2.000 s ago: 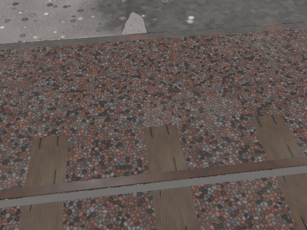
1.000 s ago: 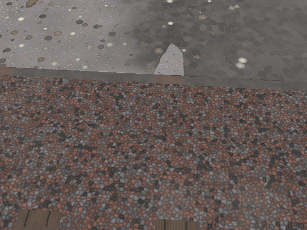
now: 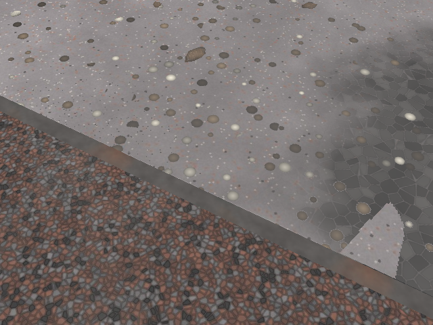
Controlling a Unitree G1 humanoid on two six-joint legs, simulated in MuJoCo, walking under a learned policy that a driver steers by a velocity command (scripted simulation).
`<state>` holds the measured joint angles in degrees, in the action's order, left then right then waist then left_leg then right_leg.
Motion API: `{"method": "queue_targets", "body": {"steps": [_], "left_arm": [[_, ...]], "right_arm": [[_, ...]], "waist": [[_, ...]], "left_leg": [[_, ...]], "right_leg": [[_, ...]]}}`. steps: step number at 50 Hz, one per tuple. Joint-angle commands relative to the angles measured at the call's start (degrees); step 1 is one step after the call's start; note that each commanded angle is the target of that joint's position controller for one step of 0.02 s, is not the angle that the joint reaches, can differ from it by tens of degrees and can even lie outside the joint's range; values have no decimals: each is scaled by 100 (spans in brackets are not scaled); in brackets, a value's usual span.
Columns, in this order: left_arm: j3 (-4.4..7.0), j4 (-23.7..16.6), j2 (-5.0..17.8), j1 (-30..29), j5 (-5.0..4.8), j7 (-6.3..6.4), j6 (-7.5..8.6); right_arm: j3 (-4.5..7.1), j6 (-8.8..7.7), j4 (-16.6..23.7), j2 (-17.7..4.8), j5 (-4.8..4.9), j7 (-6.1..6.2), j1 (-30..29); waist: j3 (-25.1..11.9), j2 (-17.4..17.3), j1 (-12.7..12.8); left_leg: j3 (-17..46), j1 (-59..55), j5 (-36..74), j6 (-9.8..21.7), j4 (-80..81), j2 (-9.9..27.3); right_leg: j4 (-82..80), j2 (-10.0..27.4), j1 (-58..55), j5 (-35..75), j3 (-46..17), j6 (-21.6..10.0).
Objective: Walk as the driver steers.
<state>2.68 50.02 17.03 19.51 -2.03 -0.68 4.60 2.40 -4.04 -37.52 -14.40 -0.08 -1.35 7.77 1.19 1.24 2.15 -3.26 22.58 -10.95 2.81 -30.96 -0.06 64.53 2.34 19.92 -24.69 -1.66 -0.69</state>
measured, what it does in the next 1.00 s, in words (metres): walks ahead, turning right: right foot, then left foot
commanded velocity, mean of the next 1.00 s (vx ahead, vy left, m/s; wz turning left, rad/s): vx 0.50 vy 0.00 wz -0.49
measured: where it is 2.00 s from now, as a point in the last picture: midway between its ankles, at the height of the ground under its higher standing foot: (359, 207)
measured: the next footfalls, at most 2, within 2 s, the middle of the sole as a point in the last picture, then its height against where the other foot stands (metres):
right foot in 0.44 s outside the picture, level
left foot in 0.90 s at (252, 253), level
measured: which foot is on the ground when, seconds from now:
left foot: down 0.00-0.44, up 0.46-0.88, down 0.90-1.00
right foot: up 0.00-0.42, down 0.44-0.92, up 0.94-1.00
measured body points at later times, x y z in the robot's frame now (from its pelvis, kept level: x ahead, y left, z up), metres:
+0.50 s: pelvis +0.26 -0.07 -0.02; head +0.31 -0.08 +0.43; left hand +0.51 +0.14 -0.11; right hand +0.24 -0.35 -0.14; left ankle +0.10 +0.10 -0.65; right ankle +0.33 -0.16 -0.73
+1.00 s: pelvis +0.55 -0.12 +0.00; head +0.57 -0.13 +0.45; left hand +0.76 +0.09 -0.12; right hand +0.57 -0.44 -0.08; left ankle +0.67 -0.06 -0.73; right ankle +0.37 -0.16 -0.66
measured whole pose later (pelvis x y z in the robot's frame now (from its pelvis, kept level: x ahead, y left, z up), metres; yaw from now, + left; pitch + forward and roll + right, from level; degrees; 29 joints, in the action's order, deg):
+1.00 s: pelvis +0.55 -0.12 +0.00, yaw -33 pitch +2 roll +1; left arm 3.8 41.4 17.0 19.8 -1.7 0.8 1.4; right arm 3.0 -6.6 -39.4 -15.2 -0.3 -1.0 6.5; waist 0.4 1.9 2.1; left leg -0.5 23.1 -10.0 1.1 -30.9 -2.0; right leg 63.5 -3.8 18.9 -27.1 -8.4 -1.9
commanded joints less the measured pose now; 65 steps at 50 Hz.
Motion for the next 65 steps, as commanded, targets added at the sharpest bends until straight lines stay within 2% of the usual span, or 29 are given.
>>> {"method": "queue_targets", "body": {"steps": [1, 3, 6, 11, 16, 19, 21, 22, 23, 24, 25, 26, 27, 28, 31, 36, 41, 44, 45, 46, 47, 48, 49, 50, 51, 53, 57, 61, 65], "left_arm": [[179, -540, 624, -329, 44, 27, 39], [149, -463, 361, -133, 26, 35, -122], [153, -578, 254, -408, 46, 55, -211], [85, -836, 91, -1223, 96, -95, -169], [37, -1288, 59, -2013, 90, -270, -164], [137, -1435, 253, -1821, 83, -342, -189], [382, -1186, 668, -565, 60, -294, -212], [590, -964, 1117, 383, 69, -182, -258], [694, -964, 1788, 357, 27, -109, -245], [572, -1128, 1425, 590, 79, -119, -170], [481, -1086, 1076, 414, 130, -124, -112], [428, -1127, 892, 48, 90, -116, -79], [363, -1215, 690, -377, 85, -105, -80], [304, -1328, 539, -628, 154, -78, -77], [329, -1375, 644, -691, 153, -10, -52], [391, -1242, 850, -308, 78, 130, -118], [391, -1104, 820, 93, 34, 157, -198], [377, -1165, 732, -85, 67, 172, -240], [294, -1225, 498, -123, 98, 156, -226], [163, -1339, 143, -18, 208, 147, -208], [109, -1518, 24, 744, -15, 144, -156], [220, -1316, 656, 619, -63, 167, -172], [295, -1393, 895, 6, -3, 159, -208], [294, -1438, 809, -249, 61, 162, -235], [307, -1509, 729, -418, 106, 139, -235], [292, -1533, 516, -336, 29, 77, -284], [223, -1704, 286, -669, 71, 58, -352], [170, -1779, 203, -1142, 67, -56, -294], [74, -1994, 31, -1844, 68, -175, -221]], "right_arm": [[202, -108, 16, -548, -29, 6, 663], [236, -224, -89, -544, -54, 0, 535], [297, -296, -292, -663, -108, 67, 606], [339, -254, -504, -844, -65, 176, 752], [414, -75, -786, -1039, 52, 221, 1188], [466, 59, -790, -1253, 98, 275, 1075], [477, 154, -745, -1361, 133, 328, 905], [420, 119, -666, -1256, 84, 358, 930], [129, -40, -359, -311, -154, 247, 1535], [129, -302, -285, -643, 53, 154, 1062], [213, -426, -103, -941, 278, 100, 418], [177, -485, -61, -882, 232, 122, 291], [205, -480, -127, -898, 73, 166, 278], [256, -416, -152, -965, -7, 175, 385], [237, -217, -123, -774, -78, 174, 477], [88, -194, 146, -458, -72, 134, -588], [175, -296, 314, -740, 53, 18, -1049], [302, -382, 171, -923, 60, 19, -414], [388, -412, 74, -1096, -12, 57, 171], [470, -406, 2, -1433, -77, 111, 1053], [552, -326, -219, -1773, -116, 54, 1375], [425, -304, -75, -1167, 1, 36, 1141], [343, -262, -38, -876, 23, 70, 928], [292, -227, -20, -797, -30, 76, 681], [259, -207, -77, -691, -52, 85, 536], [235, -239, -157, -611, -65, 104, 461], [324, -282, -389, -861, -30, 119, 579], [352, -207, -536, -1024, -17, 149, 600], [363, -122, -810, -1175, 89, 125, 1045]], "waist": [[-421, -764, -344], [-289, -701, -155], [-45, -483, -133], [205, -397, -395], [457, -335, -668], [119, -600, -394], [-597, -645, 348], [-1111, -256, 776], [-1545, 1394, 76], [-2465, 823, 450], [-1667, 495, 577], [-1107, 92, 323], [-719, -126, 54], [-580, -49, -160], [-387, 3, -358], [-150, 253, 25], [-172, 424, 176], [-314, 626, -237], [-748, 513, -529], [-1569, -277, -814], [-2001, -2344, -397], [-1445, -1459, -546], [-802, -916, -683], [-481, -509, -578], [-217, -500, -489], [-128, -781, -335], [-8, -569, -343], [62, -498, -491], [303, -415, -731]], "left_leg": [[1726, -1936, 473, 969, 1799, 1542], [1251, -1458, 869, 961, 2137, 1482], [613, -1438, 1501, 925, 2311, 1476], [-263, -1655, 1584, 678, 2419, 1336], [-573, -2628, 2016, 574, 2077, 1643], [-804, -2960, 4353, 388, 1177, 1681], [-1007, -2600, 5397, 165, -601, 1460], [-1010, -1357, 4057, -91, -2212, 1220], [-643, 1416, -1695, -501, -4374, 63], [786, 2138, -2352, -435, -5134, -231], [930, 2619, -1814, -284, -5052, 90], [894, 2485, -1301, -197, -4531, 348], [857, 2104, -1045, -232, -4017, 533], [886, 1652, -866, -274, -3734, 654], [719, 1247, -607, -509, -3005, 645], [548, 803, 1245, -690, -794, 238], [778, 490, 1267, -552, 168, 15], [688, -364, 765, -249, 530, -19], [873, -1383, 713, -22, 538, 282], [1943, -2873, 392, 322, 502, 1339], [4736, -4211, -1210, 1202, 1195, 2423], [4789, -3858, -2335, 1066, 1426, 2361], [3805, -3209, -2004, 823, 1446, 2123], [3091, -2566, -1175, 711, 1520, 1878], [2587, -2124, -565, 698, 1633, 1674], [1842, -1682, 9, 658, 1895, 1433], [1061, -1715, 926, 837, 2166, 1530], [216, -1917, 1478, 687, 2176, 1394], [-90, -2120, 1529, 649, 2189, 1481]], "right_leg": [[333, 561, 1976, 706, -387, -19], [216, 562, 1646, 1029, -401, 60], [-248, 517, 2025, 1655, -566, 154], [-1860, 397, 1966, 2983, -194, 84], [-2669, 303, 2256, 2505, 220, -176], [-2771, -119, 1551, 1631, 699, -481], [-3108, -610, -206, 1571, 903, -814], [-3326, -327, -1972, 1815, 145, -1098], [-3617, 1249, -4063, 1365, -3008, -2175], [-4582, 1731, -4558, 621, -4734, -2546], [-4731, 1553, -4095, 936, -3880, -2176], [-4715, 1298, -3223, 1386, -3139, -1948], [-4763, 1074, -2343, 1978, -2579, -1788], [-4895, 912, -1730, 2467, -2228, -1739], [-5134, 701, -861, 3153, -1749, -1753], [-5045, 176, -313, 2625, -1154, -1310], [-4511, 454, -910, 1838, -1912, -1129], [-3858, 415, -1056, 2009, -2223, -918], [-3060, 125, -797, 2143, -1987, -726], [-1372, -311, -26, 1009, -1396, -482], [265, -840, 1964, -1061, -848, -195], [951, -370, 2559, -711, -1004, -101], [1080, -202, 2667, -166, -832, -60], [978, -16, 2448, 230, -692, -21], [721, 134, 2347, 486, -688, -3], [446, 325, 1993, 704, -558, 9], [-218, 434, 2320, 1180, -458, 140], [-1433, 405, 2174, 2265, -205, 124], [-2510, 209, 1778, 2396, 119, -54]]}}
Velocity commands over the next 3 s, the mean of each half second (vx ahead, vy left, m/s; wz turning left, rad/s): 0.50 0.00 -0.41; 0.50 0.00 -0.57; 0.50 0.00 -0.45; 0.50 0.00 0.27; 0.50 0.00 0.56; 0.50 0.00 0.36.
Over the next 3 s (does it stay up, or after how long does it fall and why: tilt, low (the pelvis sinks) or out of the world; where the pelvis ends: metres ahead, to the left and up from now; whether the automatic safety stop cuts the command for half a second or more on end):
stays up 1.45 -0.70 -0.01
